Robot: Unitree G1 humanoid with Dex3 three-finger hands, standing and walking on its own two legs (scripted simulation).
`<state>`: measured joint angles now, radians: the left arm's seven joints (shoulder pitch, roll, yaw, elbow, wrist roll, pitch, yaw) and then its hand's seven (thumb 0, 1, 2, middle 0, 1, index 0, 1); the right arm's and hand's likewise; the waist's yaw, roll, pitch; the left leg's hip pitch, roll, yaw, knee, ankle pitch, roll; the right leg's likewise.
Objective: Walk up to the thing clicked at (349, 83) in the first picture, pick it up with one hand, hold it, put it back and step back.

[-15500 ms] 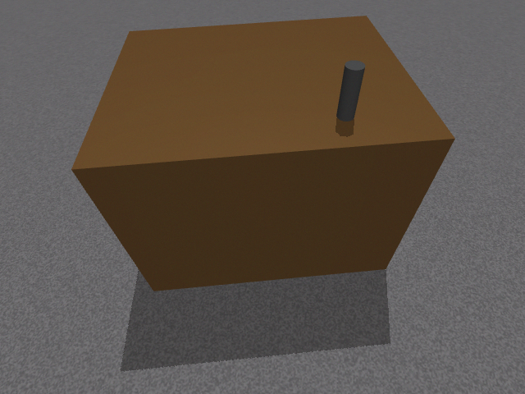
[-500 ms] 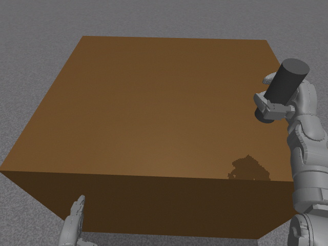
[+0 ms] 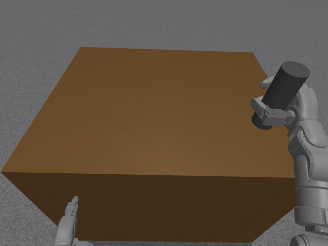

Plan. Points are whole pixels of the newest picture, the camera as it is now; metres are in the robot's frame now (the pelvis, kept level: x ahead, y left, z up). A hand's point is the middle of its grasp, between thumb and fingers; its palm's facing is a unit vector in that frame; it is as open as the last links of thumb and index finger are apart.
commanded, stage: lift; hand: right
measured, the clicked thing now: (276, 98) +0.37 -0.19 +0.21
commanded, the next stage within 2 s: hold in 0.44 s
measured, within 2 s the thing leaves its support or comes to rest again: neither
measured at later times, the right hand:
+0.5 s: hand (277, 99) +0.35 -0.18 +0.22, palm faces +0.09 +1.00 -0.02, open 6.9 cm
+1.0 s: hand (282, 99) +0.34 -0.18 +0.23, palm faces +0.08 +1.00 -0.02, open 6.9 cm
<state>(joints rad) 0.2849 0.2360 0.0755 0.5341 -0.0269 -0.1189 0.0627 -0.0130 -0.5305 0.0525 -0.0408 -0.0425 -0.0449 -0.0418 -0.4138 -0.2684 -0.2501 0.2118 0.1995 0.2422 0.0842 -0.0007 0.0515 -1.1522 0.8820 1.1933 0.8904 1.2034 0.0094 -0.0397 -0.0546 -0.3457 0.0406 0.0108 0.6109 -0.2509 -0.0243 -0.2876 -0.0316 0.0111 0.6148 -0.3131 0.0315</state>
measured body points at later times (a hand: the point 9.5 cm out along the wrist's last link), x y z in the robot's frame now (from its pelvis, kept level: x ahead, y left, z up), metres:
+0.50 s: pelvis +0.00 +0.00 +0.00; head -0.03 +0.02 +0.45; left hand +0.17 +0.26 -0.07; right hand +0.34 -0.23 +0.23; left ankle +0.05 +0.13 -0.73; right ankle +0.01 -0.14 -0.73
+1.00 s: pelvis +0.01 +0.00 +0.01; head -0.03 +0.03 +0.45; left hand +0.19 +0.26 -0.07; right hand +0.33 -0.24 +0.23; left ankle +0.05 +0.13 -0.73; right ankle +0.01 -0.14 -0.73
